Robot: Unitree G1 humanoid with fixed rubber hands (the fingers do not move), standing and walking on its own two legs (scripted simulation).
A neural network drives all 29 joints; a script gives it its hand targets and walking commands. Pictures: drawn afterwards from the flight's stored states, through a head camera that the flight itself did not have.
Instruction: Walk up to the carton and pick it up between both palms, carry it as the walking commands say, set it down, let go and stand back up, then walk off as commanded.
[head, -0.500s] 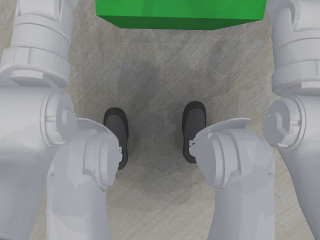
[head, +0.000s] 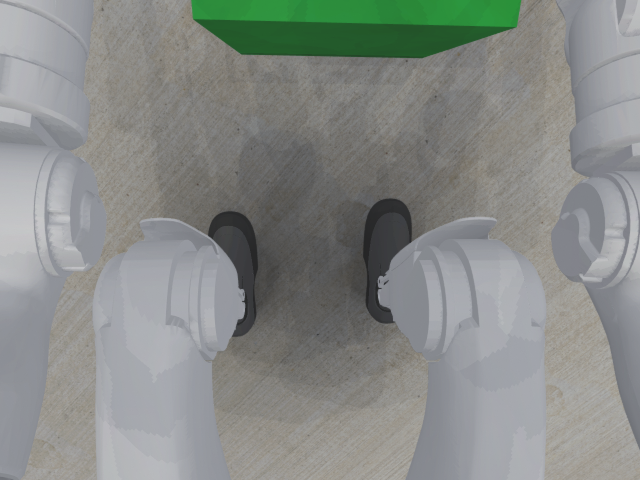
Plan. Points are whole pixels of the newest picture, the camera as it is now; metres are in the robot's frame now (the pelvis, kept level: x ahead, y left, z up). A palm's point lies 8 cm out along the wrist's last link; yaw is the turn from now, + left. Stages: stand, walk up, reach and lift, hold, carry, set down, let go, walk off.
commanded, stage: set down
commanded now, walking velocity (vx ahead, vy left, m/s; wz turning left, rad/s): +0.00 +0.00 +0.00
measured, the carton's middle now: out of the picture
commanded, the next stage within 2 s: let go in 1.10 s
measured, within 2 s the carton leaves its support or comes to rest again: neither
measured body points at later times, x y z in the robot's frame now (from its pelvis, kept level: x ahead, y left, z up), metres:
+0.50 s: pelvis +0.00 +0.00 +0.06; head +0.35 -0.01 +0.33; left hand +0.61 +0.17 -0.03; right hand +0.60 -0.23 -0.02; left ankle +0.12 +0.12 -0.36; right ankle +0.14 -0.12 -0.36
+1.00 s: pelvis +0.01 +0.00 +0.20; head +0.35 -0.01 +0.48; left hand +0.61 +0.18 +0.13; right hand +0.60 -0.23 +0.14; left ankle +0.12 +0.12 -0.36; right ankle +0.14 -0.12 -0.36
